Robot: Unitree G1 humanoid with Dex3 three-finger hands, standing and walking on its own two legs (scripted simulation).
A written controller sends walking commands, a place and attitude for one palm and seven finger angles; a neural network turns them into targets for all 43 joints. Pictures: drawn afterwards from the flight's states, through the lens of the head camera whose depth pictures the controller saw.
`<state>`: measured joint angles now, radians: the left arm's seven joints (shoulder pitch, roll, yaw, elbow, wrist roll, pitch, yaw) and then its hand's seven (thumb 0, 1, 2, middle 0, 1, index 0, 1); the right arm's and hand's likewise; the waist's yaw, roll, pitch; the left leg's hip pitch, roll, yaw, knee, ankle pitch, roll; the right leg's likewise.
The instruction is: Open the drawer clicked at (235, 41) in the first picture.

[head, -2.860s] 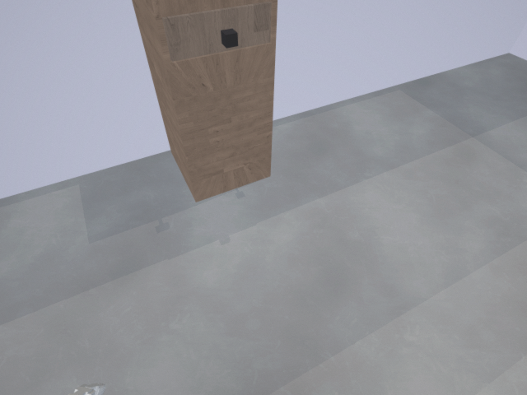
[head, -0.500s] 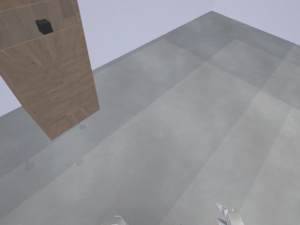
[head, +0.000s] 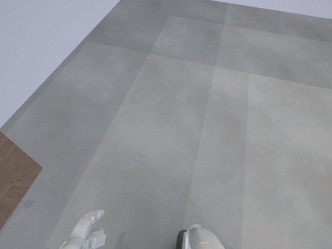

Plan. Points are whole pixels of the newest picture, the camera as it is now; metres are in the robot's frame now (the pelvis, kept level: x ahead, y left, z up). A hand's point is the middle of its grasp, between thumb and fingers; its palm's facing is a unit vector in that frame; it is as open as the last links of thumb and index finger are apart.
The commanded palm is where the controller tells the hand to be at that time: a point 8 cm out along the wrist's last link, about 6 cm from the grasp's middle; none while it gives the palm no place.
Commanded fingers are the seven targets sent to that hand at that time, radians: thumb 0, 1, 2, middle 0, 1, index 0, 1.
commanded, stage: walk to a spot facing it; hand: left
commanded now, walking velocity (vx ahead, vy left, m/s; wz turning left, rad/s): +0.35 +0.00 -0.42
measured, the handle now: out of the picture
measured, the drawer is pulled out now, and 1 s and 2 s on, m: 0.00 0.00 0.00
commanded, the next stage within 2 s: turn to face it in 0.86 s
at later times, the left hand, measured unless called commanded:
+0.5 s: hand (87, 219) +0.23 +0.22 -0.18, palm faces -0.05 -0.98 -0.19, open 7.3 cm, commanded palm none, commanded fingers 0.00 0.90 0.90 -0.20 -0.30 -0.20 -0.30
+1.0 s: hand (136, 120) +0.57 +0.09 -0.17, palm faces -0.47 -0.86 -0.20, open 7.4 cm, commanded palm none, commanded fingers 0.00 0.90 0.90 -0.20 -0.30 -0.20 -0.30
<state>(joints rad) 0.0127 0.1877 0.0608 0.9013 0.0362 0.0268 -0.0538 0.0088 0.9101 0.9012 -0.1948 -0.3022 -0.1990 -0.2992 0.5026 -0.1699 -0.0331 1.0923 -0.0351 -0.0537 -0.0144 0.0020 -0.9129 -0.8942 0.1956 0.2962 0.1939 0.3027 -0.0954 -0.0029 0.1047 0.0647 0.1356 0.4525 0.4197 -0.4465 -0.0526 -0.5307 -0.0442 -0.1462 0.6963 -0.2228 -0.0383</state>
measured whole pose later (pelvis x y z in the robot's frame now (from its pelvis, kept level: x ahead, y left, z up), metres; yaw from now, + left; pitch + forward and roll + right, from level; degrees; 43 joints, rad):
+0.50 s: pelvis +0.22 +0.02 +0.00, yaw -10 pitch -1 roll -2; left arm 0.37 0.22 0.07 1.05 0.02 -0.03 -0.01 0.00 0.91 0.90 -0.20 -0.30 -0.20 -0.30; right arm 0.10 -0.19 -0.04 0.93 -0.04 -0.06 0.02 0.00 -0.91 -0.89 0.20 0.30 0.19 0.30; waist 0.06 -0.02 0.02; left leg -0.39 0.09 0.13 0.60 -0.20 -0.01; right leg -0.14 0.02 0.00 0.60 -0.42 -0.01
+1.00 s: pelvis +0.38 -0.02 -0.01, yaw -26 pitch +0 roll +0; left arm 0.10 0.20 0.08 0.93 0.04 0.02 -0.03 0.01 0.91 0.90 -0.20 -0.30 -0.20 -0.30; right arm 0.41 -0.16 -0.06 1.06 -0.02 -0.02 -0.02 0.00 -0.91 -0.89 0.20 0.30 0.20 0.30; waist -0.06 0.00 0.11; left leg -0.07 0.18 0.41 0.65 -0.48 -0.04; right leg -0.42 -0.03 -0.16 0.64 -0.17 -0.02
